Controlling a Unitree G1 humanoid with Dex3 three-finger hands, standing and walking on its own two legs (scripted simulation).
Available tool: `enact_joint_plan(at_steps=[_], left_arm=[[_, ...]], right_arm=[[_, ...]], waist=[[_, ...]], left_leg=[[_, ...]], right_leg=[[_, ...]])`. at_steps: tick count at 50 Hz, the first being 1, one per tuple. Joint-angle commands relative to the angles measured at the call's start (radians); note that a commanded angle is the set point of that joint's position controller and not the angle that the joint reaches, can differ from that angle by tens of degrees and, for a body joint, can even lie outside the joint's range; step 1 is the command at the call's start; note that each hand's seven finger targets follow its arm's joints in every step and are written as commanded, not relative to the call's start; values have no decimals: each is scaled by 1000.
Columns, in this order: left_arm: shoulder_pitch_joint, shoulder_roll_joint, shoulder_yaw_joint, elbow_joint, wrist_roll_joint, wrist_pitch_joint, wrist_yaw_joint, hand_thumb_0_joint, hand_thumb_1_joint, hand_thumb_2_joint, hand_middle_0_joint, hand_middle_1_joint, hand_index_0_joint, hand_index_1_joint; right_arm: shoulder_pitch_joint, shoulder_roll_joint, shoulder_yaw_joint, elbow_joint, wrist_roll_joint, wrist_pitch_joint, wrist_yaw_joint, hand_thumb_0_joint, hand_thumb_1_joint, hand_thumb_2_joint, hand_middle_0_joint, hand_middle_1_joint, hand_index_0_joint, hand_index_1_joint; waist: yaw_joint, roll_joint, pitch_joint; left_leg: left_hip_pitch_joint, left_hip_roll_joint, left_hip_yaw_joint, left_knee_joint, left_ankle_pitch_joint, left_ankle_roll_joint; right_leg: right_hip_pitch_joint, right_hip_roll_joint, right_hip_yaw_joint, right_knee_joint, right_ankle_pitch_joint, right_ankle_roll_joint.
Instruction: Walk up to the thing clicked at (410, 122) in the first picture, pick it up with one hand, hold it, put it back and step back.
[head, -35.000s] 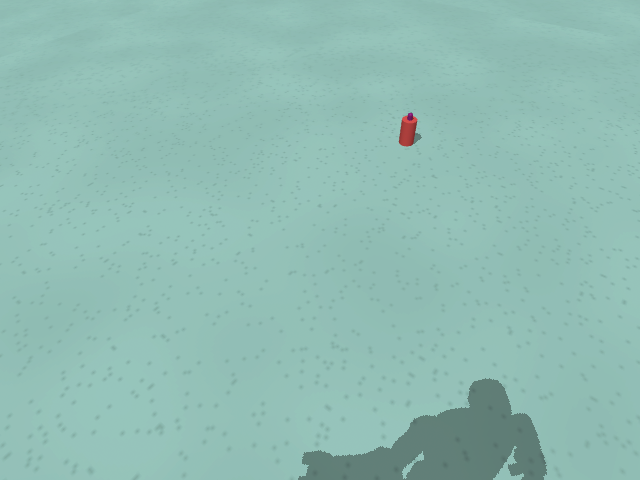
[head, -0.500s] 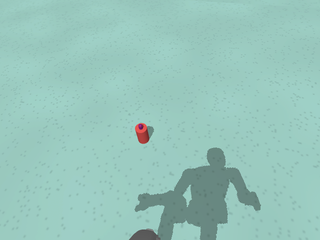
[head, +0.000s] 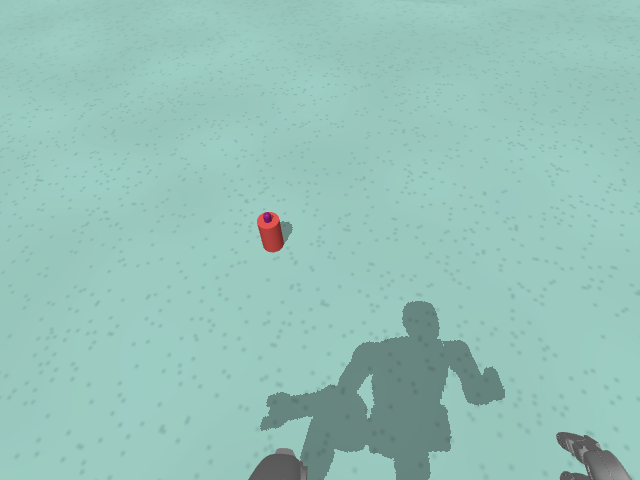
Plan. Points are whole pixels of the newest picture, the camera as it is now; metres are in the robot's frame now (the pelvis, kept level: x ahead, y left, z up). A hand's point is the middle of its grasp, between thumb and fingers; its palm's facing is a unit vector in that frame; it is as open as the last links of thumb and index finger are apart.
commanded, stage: step back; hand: left
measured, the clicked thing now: (270, 229) +1.02 +0.26 -0.66
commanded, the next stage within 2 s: stand in 1.08 s
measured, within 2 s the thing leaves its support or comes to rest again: neither
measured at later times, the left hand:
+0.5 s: hand out of the picture +0.00 +0.27 -0.13, palm faces +0.09 -0.92 -0.39, open 7.4 cm
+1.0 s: hand out of the picture +0.05 +0.29 -0.13, palm faces +0.09 -0.93 -0.37, open 7.4 cm
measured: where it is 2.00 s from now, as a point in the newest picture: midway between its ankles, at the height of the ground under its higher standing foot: outside the picture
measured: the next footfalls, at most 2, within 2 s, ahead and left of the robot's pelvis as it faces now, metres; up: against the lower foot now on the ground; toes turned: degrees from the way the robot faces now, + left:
left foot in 0.22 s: +0.03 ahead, +0.15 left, +0.00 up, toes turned +5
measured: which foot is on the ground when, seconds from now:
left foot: up 0.00-0.20, down 0.22-1.00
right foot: down 0.00-1.00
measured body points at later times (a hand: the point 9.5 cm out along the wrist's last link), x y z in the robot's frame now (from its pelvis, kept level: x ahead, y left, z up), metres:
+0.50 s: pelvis -0.05 +0.00 +0.01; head -0.04 -0.01 +0.46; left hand -0.01 +0.32 -0.10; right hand +0.04 -0.30 -0.12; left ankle -0.04 +0.13 -0.71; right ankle -0.03 -0.12 -0.72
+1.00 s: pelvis -0.01 +0.02 +0.02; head +0.01 +0.03 +0.47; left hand +0.05 +0.34 -0.11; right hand +0.13 -0.26 -0.10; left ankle -0.01 +0.14 -0.71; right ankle -0.03 -0.12 -0.71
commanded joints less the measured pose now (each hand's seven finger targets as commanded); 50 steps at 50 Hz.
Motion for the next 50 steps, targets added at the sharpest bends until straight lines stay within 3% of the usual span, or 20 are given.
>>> enact_joint_plan(at_steps=[1,4,7,10,11,13,14,21,22,23,24,27,30,33,34,35,36,40,42,50], left_arm=[[-115,318,79,-103,11,-50,32,0,900,900,-200,-300,-200,-300],[-67,290,81,-84,14,-58,25,0,900,900,-200,-300,-200,-300],[-2,299,85,-61,19,-58,18,0,900,900,-200,-300,-200,-300],[-53,292,72,-64,7,-42,7,0,900,900,-200,-300,-200,-300],[-36,249,50,-62,8,-38,4,0,900,900,-200,-300,-200,-300],[-80,206,39,-42,-21,-39,4,0,900,900,-200,-300,-200,-300],[-99,261,56,-34,-12,-42,5,0,900,900,-200,-300,-200,-300],[56,196,51,67,-9,-71,3,0,900,900,-200,-300,-200,-300],[74,242,65,77,2,-77,10,0,900,900,-200,-300,-200,-300],[87,322,81,77,9,-80,14,0,900,900,-200,-300,-200,-300],[6,359,86,50,13,-83,12,0,900,900,-200,-300,-200,-300],[-59,275,66,28,2,-94,16,0,900,900,-200,-300,-200,-300],[-79,275,60,31,0,-91,8,0,900,900,-200,-300,-200,-300],[-76,224,28,29,-13,-70,3,0,900,900,-200,-300,-200,-300],[-73,184,14,22,-20,-65,2,0,900,900,-200,-300,-200,-300],[-76,176,15,32,-35,-55,2,0,900,900,-200,-300,-200,-300],[-72,209,25,52,-31,-50,5,0,900,900,-200,-300,-200,-300],[-19,214,18,102,-25,-76,10,0,900,900,-200,-300,-200,-300],[-48,245,24,110,-21,-82,11,0,900,900,-200,-300,-200,-300],[-113,229,11,117,-23,-74,19,0,900,900,-200,-300,-200,-300]], right_arm=[[8,-185,-52,-46,9,-29,-14,0,-900,-900,200,300,200,300],[55,-175,-44,-14,-1,-44,-6,0,-900,-900,200,300,200,300],[20,-153,-38,-11,-13,-57,9,0,-900,-900,200,300,200,300],[96,-136,-44,43,-12,-76,12,0,-900,-900,200,300,200,300],[128,-155,-57,66,-17,-84,7,0,-900,-900,200,300,200,300],[97,-271,-70,63,-20,-91,8,0,-900,-900,200,300,200,300],[79,-289,-77,53,-21,-93,12,0,-900,-900,200,300,200,300],[10,-167,-36,60,-7,-76,17,0,-900,-900,200,300,200,300],[19,-124,-28,50,-2,-74,17,0,-900,-900,200,300,200,300],[5,-106,-26,43,-3,-72,11,0,-900,-900,200,300,200,300],[16,-146,-40,57,-10,-71,3,0,-900,-900,200,300,200,300],[74,-143,-41,93,-4,-81,11,0,-900,-900,200,300,200,300],[104,-118,-34,110,-6,-93,19,0,-900,-900,200,300,200,300],[114,-120,-48,131,-16,-100,9,0,-900,-900,200,300,200,300],[106,-160,-55,129,-23,-104,2,0,-900,-900,200,300,200,300],[50,-210,-55,110,-17,-106,2,0,-900,-900,200,300,200,300],[21,-235,-57,110,-10,-103,5,0,-900,-900,200,300,200,300],[-68,-165,-30,111,-5,-95,5,0,-900,-900,200,300,200,300],[-39,-140,-25,127,5,-93,4,0,-900,-900,200,300,200,300],[-77,-136,-29,166,3,-88,2,0,-900,-900,200,300,200,300]], waist=[[-20,-123,-52],[-1,-192,-83],[48,-241,-82],[-7,-233,-102],[-22,-164,-127],[-28,99,-118],[-37,53,-65],[42,80,-116],[51,-40,-125],[65,-193,-108],[41,-195,-42],[2,-120,-26],[-5,-207,-114],[-38,-143,-132],[-32,-35,-160],[-9,60,-159],[-11,58,-145],[26,61,-161],[-3,-8,-190],[-14,-58,-203]], left_leg=[[-21,-94,-108,323,-92,-1],[16,-76,-31,211,-64,-18],[18,-54,16,-42,-109,-19],[270,-74,98,-385,-22,-1],[392,-62,46,-453,43,17],[284,242,-444,-573,-340,185],[153,276,-472,-602,-387,234],[76,95,-119,-402,-28,82],[-27,30,-68,-273,-13,37],[-101,-83,-22,-105,-110,18],[-29,-49,-26,18,-167,5],[13,-5,-52,-3,-73,7],[166,-18,58,-192,-21,-3],[379,-26,58,-412,248,13],[409,102,-110,-442,297,49],[295,216,-261,-503,123,131],[217,251,-279,-511,32,188],[231,125,-76,-397,323,72],[243,69,-14,-347,354,35],[339,85,10,-368,461,49]], right_leg=[[-145,-344,327,-295,213,-221],[-65,-257,218,-269,112,-172],[37,-266,251,-292,-86,-168],[-60,-265,204,-246,-31,-145],[-115,-231,158,-151,34,-108],[-219,-57,-35,62,-124,-11],[-152,-75,20,165,-165,-13],[197,-37,-47,-279,108,-21],[272,-122,115,-329,43,-45],[214,-303,397,-459,-220,-120],[28,-444,503,-501,-321,-210],[30,-355,308,-432,-35,-182],[46,-298,151,-329,265,-147],[-56,-216,36,-162,419,-71],[-113,-149,-7,-85,344,-26],[-81,-72,-50,-50,29,0],[-9,-72,-29,-27,-80,-8],[105,-113,20,-243,243,-18],[150,-162,80,-258,369,-36],[124,-160,48,-254,449,-24]])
